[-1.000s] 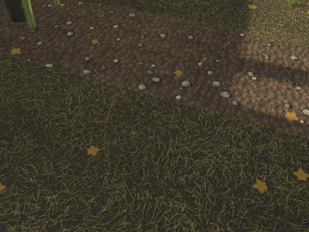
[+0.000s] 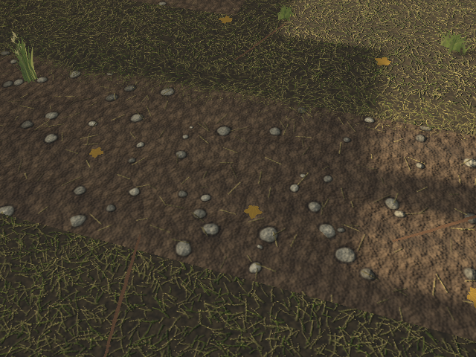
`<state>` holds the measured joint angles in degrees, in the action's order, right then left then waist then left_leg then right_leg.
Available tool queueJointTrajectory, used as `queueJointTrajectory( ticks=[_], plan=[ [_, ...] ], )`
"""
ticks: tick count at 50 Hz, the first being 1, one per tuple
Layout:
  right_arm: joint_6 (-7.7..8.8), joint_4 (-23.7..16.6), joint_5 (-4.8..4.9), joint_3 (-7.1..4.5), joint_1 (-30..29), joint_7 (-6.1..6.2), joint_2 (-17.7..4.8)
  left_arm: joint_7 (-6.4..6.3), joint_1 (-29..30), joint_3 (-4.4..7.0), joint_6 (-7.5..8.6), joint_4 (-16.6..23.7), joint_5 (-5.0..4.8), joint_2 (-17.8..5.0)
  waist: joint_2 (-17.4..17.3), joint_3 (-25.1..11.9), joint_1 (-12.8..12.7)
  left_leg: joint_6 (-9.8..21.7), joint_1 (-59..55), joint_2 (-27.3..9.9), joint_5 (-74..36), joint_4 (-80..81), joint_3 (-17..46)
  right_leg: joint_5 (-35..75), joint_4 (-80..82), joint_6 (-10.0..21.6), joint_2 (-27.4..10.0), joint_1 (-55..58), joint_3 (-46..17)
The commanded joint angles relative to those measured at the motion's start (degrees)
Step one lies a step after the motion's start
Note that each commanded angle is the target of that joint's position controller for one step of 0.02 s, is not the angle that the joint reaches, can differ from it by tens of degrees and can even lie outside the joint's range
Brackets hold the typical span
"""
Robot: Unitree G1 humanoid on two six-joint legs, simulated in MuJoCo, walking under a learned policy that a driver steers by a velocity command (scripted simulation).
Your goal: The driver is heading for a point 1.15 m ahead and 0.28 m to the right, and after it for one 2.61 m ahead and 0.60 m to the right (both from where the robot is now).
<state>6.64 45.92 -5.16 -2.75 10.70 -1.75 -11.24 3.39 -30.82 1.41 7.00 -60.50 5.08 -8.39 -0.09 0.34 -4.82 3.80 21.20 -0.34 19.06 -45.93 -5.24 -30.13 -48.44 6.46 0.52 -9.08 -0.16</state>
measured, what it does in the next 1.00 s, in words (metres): goes down: right foot 0.17 m lower, then left foot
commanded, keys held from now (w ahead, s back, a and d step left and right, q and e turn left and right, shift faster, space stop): w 0.74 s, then w+e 0.26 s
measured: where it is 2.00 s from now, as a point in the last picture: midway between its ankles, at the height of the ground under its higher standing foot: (296, 228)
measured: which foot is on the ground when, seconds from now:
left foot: down 0.00-0.36, up 0.38-0.76, down 0.78-1.00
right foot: down 0.00-0.00, up 0.02-0.34, down 0.36-0.80, up 0.82-1.00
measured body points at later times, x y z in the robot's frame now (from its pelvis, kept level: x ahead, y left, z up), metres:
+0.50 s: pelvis +0.30 -0.01 -0.14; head +0.31 -0.01 +0.31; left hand +0.38 +0.23 -0.28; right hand +0.35 -0.26 -0.28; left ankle +0.25 +0.15 -0.70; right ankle +0.33 -0.08 -0.87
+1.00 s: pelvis +0.55 +0.08 -0.13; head +0.57 +0.10 +0.32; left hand +0.66 +0.35 -0.26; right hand +0.61 -0.19 -0.25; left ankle +0.56 +0.16 -0.87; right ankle +0.57 -0.09 -0.78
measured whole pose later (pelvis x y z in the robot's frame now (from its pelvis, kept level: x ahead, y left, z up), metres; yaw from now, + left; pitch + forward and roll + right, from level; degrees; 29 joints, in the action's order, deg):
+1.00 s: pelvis +0.55 +0.08 -0.13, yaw -4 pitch +3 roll +0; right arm 5.8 52.3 -0.6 -4.0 14.0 0.0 -11.9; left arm -1.0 -12.4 5.3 2.8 -52.6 -1.9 -15.6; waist 2.7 -1.8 1.0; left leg 3.5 13.3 1.4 10.3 -20.2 -6.5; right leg -11.7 -63.1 2.9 -3.8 -37.3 -4.9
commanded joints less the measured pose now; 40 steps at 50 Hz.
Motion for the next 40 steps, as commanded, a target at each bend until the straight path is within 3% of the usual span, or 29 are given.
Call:
queueJointTrajectory(
  ticks=[1, 2, 3, 4, 5, 6, 7, 8, 10, 11, 13, 15, 16, 17, 18, 19, 20, 21, 22, 23, 24, 25, 27, 28, 32, 36, 38, 39, 40],
  plan=[
    [1.61, 6.69, -0.03, -1.33, 33.05, 0.04, -9.08, 2.99, 9.51, 0.63, 2.07, 10.32, -0.97, 0.35, -11.05, -9.80, 12.65, 21.70, -39.36, -17.03, -30.25, 16.83, 36.02, -5.44, -41.29, 2.57, 9.09, -40.61, -8.53],
    [2.54, 6.20, -1.35, -1.86, 26.92, -1.06, -9.07, 2.33, 17.90, 1.20, 1.76, 15.90, -2.81, -2.00, -4.43, 5.03, 12.73, 24.48, -28.56, -23.75, -15.61, 20.85, 46.66, -1.05, -39.55, 1.36, 7.22, -55.20, -14.73],
    [2.81, 6.19, 0.51, -0.48, 19.93, -1.25, -5.23, 0.78, 21.43, 2.32, 0.66, 16.25, -1.25, -6.44, -0.23, 7.75, 9.37, 21.59, -23.63, -22.54, -5.81, 18.47, 42.08, 4.54, -37.06, 0.58, 1.78, -57.74, -14.13],
    [2.67, 5.04, 1.55, 1.30, 14.07, -1.15, -0.35, -0.22, 18.40, 2.32, -0.41, 15.11, 0.26, -6.59, 3.98, 5.21, 5.43, 18.92, -16.46, -19.03, -1.77, 14.99, 34.09, 11.28, -31.50, -0.01, -2.14, -53.89, -11.69],
    [2.26, 3.59, 0.90, 2.74, 7.75, -0.31, 3.43, -0.82, 13.82, 0.64, -1.53, 13.49, 2.55, -2.90, 2.82, 5.46, 2.05, 15.87, -5.58, -16.16, -3.10, 14.17, 26.67, 19.81, -23.01, 0.35, -6.22, -46.88, -11.96],
    [2.38, 1.47, 0.24, 4.61, 4.08, 1.37, 7.19, -0.61, 11.80, -0.84, -1.25, 11.81, 5.02, -0.59, 1.55, 5.23, 1.96, 10.83, 4.10, -9.13, -3.12, 13.47, 17.37, 35.72, -10.81, -0.44, -7.78, -36.93, -10.94],
    [1.75, 3.13, 8.89, 0.80, 1.58, 3.60, -4.69, -2.19, 17.09, 2.23, -1.65, 14.57, -10.75, -7.04, -4.48, 7.86, -0.57, 8.41, 15.56, -8.22, -9.90, 17.62, 15.62, 35.09, -3.09, -2.35, -2.18, -26.02, -2.19],
    [1.26, 4.81, 10.17, 0.63, 4.69, 4.62, -6.41, -2.19, 18.40, 1.51, -1.63, 14.80, -10.29, -6.91, -0.88, 5.61, 0.22, 7.39, 21.69, -5.30, -3.64, 13.94, 12.01, 46.43, 2.90, -3.34, -2.53, -13.63, -2.30],
    [0.76, 6.70, 9.18, -0.04, 9.80, 5.55, -8.34, -1.75, 19.49, 0.60, -2.07, 14.12, -8.14, -3.86, 0.50, 2.32, 1.71, 6.53, 23.24, -4.10, 2.63, 10.26, 7.91, 57.37, 10.28, -5.11, 0.39, -3.19, 1.11],
    [0.28, 7.03, 9.44, -0.10, 10.95, 5.22, -8.05, -1.25, 22.77, 0.38, -2.44, 15.55, -7.64, -4.26, -0.14, 2.08, 3.09, 6.19, 19.40, -4.50, 4.35, 7.85, 8.05, 57.26, 13.63, -5.50, 0.02, -4.46, 0.89],
    [-0.68, 7.57, 8.34, 0.34, 14.11, 4.80, -4.61, -0.26, 29.70, 0.25, -2.72, 17.81, -7.44, -5.17, 0.14, 3.75, 7.08, 5.44, 6.31, -5.50, 5.19, 1.28, 10.52, 55.09, 22.77, -5.28, -1.63, -12.29, 0.63],
    [-2.53, 8.33, 7.50, -0.08, 17.56, 5.12, -4.62, 1.03, 31.67, 0.35, -2.21, 17.86, -7.46, -6.13, 0.19, 4.29, 9.03, 5.29, -9.14, -6.88, -1.72, -6.91, 13.55, 53.43, 33.70, -3.63, -5.07, -19.24, -1.72],
    [-3.48, 8.87, 7.01, -0.61, 17.80, 4.91, -5.93, 1.28, 26.60, 0.99, -1.84, 15.95, -7.18, -7.00, 0.18, 2.93, 6.61, 5.39, -10.93, -7.04, -9.29, -14.42, 13.09, 52.36, 36.54, -2.09, -5.38, -15.00, -0.91],
    [-3.47, 9.09, 6.45, -0.79, 17.58, 4.14, -5.17, 1.09, 16.17, 2.17, -1.69, 12.45, -6.06, -9.04, 1.58, -1.60, 2.34, 5.00, -4.28, -4.57, -13.93, -26.44, 10.99, 56.12, 35.19, 0.30, -4.81, -0.19, 0.83],
    [-2.49, 8.75, 5.96, -1.01, 16.74, 2.58, -4.29, 0.74, 4.81, 3.06, -1.94, 8.74, -4.91, -11.29, 7.74, -5.99, -2.32, 3.41, 10.94, 1.07, -0.63, -47.29, 7.19, 71.10, 26.77, 3.92, -8.92, 18.12, -2.30],
    [-1.12, 7.69, 7.62, 0.44, 22.48, 1.77, -0.31, 0.51, -0.40, 2.76, -1.74, 7.46, -4.36, -13.03, 15.33, -14.53, -1.55, 2.24, 31.62, 3.88, 27.91, -65.93, 12.01, 82.61, 8.32, 10.48, -19.59, 39.41, -13.17],
    [0.41, 3.99, 9.20, 0.76, 20.52, 1.52, -4.50, -0.16, -2.79, 4.47, -2.54, 6.67, -6.07, -17.37, 17.08, -21.57, -3.67, 0.91, 42.29, 2.72, 26.51, -69.96, 15.81, 63.42, 11.21, 17.24, -25.14, 45.21, -25.92],
    [1.67, 1.26, 10.27, -0.38, 12.54, 1.84, -7.56, -1.75, 1.57, 4.57, -2.46, 8.55, -5.49, -16.70, 10.32, -19.30, -3.01, 1.82, 47.70, 0.34, 11.71, -56.24, 18.85, 34.17, 21.22, 16.96, -26.65, 39.52, -28.73],
    [1.07, 0.39, 9.49, -0.39, 7.59, 3.16, -7.58, -2.81, 9.26, 3.92, -2.34, 9.91, -5.00, -15.23, 2.61, -14.75, 0.51, 0.17, 47.63, -2.78, 4.51, -52.19, 13.24, 21.38, 27.37, 15.41, -26.94, 29.89, -32.76],
    [-0.28, 1.14, 7.88, -0.49, 7.58, 4.15, -7.06, -3.10, 15.14, 2.71, -1.93, 11.28, -4.80, -12.38, -2.03, -11.54, 3.69, -1.35, 43.96, -4.51, 0.76, -51.13, 12.05, 17.63, 30.57, 15.18, -27.76, 18.41, -35.34],
    [-2.07, 1.51, 6.62, -0.76, 6.78, 4.22, -5.82, -3.07, 21.75, 1.93, -1.44, 12.24, -4.70, -11.32, -4.50, -3.15, 7.85, -4.29, 35.53, -7.03, -2.86, -39.98, 12.32, 25.32, 33.81, 14.10, -24.93, -0.33, -30.67],
    [-2.93, 1.78, 5.94, -0.77, 7.87, 4.12, -4.36, -2.76, 24.98, 1.50, -1.51, 12.43, -4.53, -10.08, -2.76, 0.91, 10.14, -5.67, 27.70, -8.84, -3.21, -30.00, 12.13, 26.26, 34.84, 11.67, -19.75, -11.57, -22.40],
    [-2.65, 1.21, 4.79, -0.91, 5.41, 4.14, -3.81, -3.21, 21.70, 2.18, -1.35, 11.62, -4.04, -11.35, 2.88, 0.05, 8.51, -6.49, 18.05, -7.78, -12.00, -17.46, 9.11, 32.61, 35.99, 8.95, -11.93, -18.28, -11.66],
    [-2.28, 0.88, 4.63, -0.63, 3.65, 3.84, -3.28, -3.69, 20.64, 2.51, -1.41, 11.41, -4.73, -11.96, 3.94, -0.82, 7.78, -5.99, 14.09, -7.41, -17.32, -9.76, 8.22, 34.17, 35.79, 7.86, -9.93, -18.87, -7.78],
    [-2.02, -1.20, 6.17, -0.08, -6.11, 2.75, -2.95, -4.47, 14.43, 3.78, -1.82, 8.90, -7.09, -13.53, 4.24, -2.23, 3.46, -4.65, 11.81, -4.47, -22.29, 7.42, 6.78, 29.30, 36.76, 7.05, -11.63, -8.09, -8.09],
    [-1.41, -3.12, 6.10, -0.68, -12.64, 1.44, -5.28, -4.28, 10.81, 4.39, -2.93, 6.97, -7.15, -13.46, 3.90, -0.14, 1.85, -1.51, 13.26, -3.05, -16.53, 15.30, 6.07, 27.47, 33.09, 4.73, -14.34, 2.37, -9.75],
    [-1.08, -1.64, 5.86, -1.75, -7.52, 1.27, -7.10, -4.18, 11.35, 4.25, -3.42, 6.80, -7.15, -13.36, 4.07, -2.60, 5.13, 0.20, 2.84, -1.06, -13.35, 18.79, 4.52, 33.69, 27.42, 2.71, -12.49, 1.96, -8.75],
    [-0.91, 0.87, 5.51, -3.17, 1.15, 1.64, -9.83, -4.10, 12.81, 3.65, -3.25, 7.40, -6.93, -11.90, 2.28, -7.64, 9.17, 1.81, -10.31, -2.28, -14.53, 17.93, 6.27, 38.67, 17.87, 1.10, -9.28, -2.50, -6.37],
    [-0.86, 2.81, 5.05, -4.63, 12.35, 2.27, -14.80, -4.01, 14.23, 2.55, -2.90, 9.27, -5.73, -8.93, -5.65, -15.96, 13.39, 4.88, -27.72, -13.59, -17.64, 17.96, 18.74, 24.35, -1.40, -1.83, -4.13, -14.49, -1.46]
  ],
)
